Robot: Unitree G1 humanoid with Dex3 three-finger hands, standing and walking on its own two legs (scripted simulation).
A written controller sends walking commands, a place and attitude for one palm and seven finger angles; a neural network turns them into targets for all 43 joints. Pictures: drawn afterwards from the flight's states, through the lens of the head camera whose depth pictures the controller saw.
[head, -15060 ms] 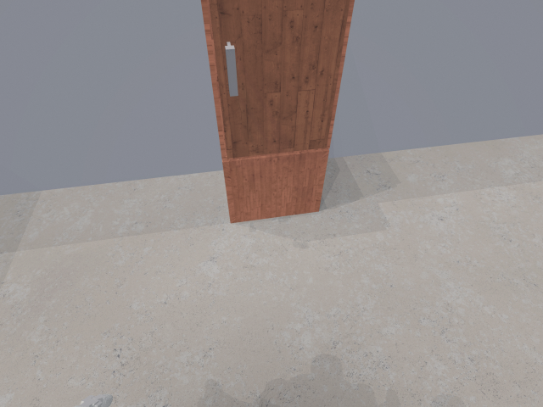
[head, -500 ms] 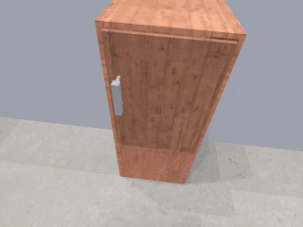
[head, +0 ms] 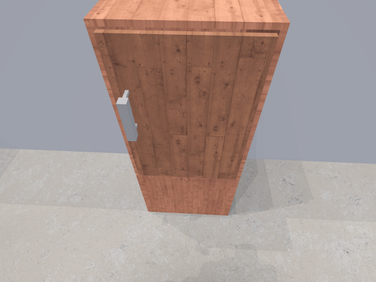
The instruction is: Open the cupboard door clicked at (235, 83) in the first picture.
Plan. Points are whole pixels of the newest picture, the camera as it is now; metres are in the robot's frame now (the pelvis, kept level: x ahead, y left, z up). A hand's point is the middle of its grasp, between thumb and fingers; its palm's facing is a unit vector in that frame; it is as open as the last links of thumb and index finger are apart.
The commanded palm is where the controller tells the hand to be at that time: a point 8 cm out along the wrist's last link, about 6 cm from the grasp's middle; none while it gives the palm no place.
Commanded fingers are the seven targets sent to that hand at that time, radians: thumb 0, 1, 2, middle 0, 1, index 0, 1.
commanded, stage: come to a stop and stand still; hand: left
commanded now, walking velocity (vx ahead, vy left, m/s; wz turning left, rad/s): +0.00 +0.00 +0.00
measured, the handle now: (129, 115) +0.54 +0.20 +0.02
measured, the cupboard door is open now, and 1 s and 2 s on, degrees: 0 0 0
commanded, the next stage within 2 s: look again from close up in 0.42 s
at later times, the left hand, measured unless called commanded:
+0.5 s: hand out of the picture -0.04 +0.14 -0.17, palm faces +0.07 -0.98 -0.16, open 7.4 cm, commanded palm none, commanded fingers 0.00 0.90 0.90 -0.20 -0.30 -0.20 -0.30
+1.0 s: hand out of the picture -0.01 +0.17 -0.17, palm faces +0.06 -0.98 -0.21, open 7.3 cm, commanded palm none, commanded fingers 0.00 0.90 0.90 -0.20 -0.30 -0.20 -0.30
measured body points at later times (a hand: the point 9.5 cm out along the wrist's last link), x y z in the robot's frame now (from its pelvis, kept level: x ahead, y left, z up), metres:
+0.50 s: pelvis -0.01 -0.02 +0.01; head -0.01 -0.02 +0.46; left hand -0.04 +0.19 -0.15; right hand -0.04 -0.23 -0.15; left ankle -0.04 +0.08 -0.74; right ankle +0.03 -0.10 -0.74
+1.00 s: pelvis -0.02 +0.00 +0.00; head -0.02 -0.01 +0.45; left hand -0.02 +0.22 -0.15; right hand -0.02 -0.21 -0.16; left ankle -0.04 +0.08 -0.74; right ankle +0.03 -0.10 -0.74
